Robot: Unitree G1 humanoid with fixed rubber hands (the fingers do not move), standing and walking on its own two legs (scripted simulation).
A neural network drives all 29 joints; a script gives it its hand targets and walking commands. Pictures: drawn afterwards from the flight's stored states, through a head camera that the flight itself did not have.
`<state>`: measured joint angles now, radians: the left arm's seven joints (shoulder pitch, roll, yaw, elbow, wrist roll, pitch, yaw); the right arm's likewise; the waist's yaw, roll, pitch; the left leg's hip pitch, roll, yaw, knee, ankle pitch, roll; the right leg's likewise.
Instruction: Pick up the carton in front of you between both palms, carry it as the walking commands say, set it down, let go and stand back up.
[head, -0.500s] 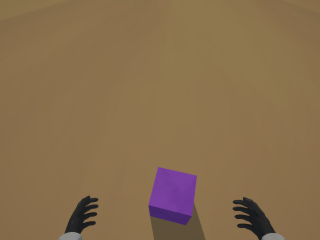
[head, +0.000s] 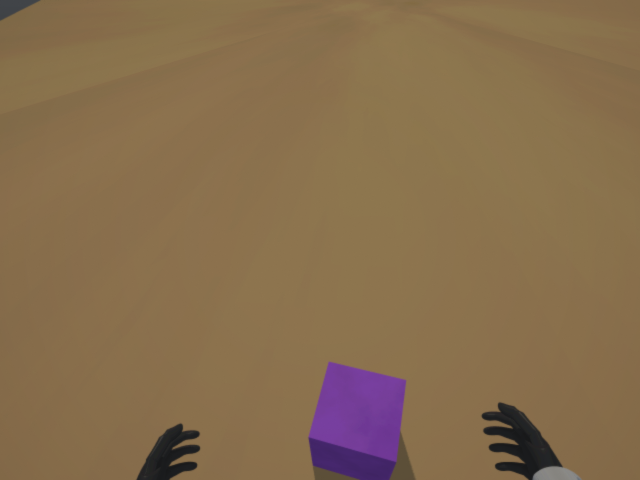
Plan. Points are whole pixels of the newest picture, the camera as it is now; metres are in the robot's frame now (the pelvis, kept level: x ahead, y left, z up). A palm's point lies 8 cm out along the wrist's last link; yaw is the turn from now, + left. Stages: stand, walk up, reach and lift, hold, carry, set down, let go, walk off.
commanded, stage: let go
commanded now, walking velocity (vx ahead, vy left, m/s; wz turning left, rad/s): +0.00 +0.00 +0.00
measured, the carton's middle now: (357, 424) +0.42 -0.07 -0.65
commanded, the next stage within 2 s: stand in 0.02 s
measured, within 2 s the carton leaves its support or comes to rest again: neither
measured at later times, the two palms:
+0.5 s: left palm out of the picture +0.13 +0.28 -0.08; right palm (577, 477) +0.16 -0.30 -0.10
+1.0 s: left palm out of the picture +0.10 +0.29 -0.09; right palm out of the picture +0.13 -0.31 -0.10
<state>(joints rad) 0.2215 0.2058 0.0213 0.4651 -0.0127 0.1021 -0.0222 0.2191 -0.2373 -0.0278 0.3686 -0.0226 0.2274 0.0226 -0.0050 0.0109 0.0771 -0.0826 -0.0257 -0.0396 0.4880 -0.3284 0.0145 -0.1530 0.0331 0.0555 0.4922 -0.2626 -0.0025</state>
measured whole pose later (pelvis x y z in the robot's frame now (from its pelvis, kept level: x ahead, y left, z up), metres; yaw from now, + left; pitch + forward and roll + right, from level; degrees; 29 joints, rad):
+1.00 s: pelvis +0.01 -0.02 +0.01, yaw +3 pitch -2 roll +0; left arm 0.15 0.34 0.05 0.93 0.02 0.00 0.01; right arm 0.17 -0.37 0.00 0.88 -0.03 -0.01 -0.03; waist 0.01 0.03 0.02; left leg -0.09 -0.01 -0.08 0.41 -0.28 -0.01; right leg -0.15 0.03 0.00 0.42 -0.24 -0.03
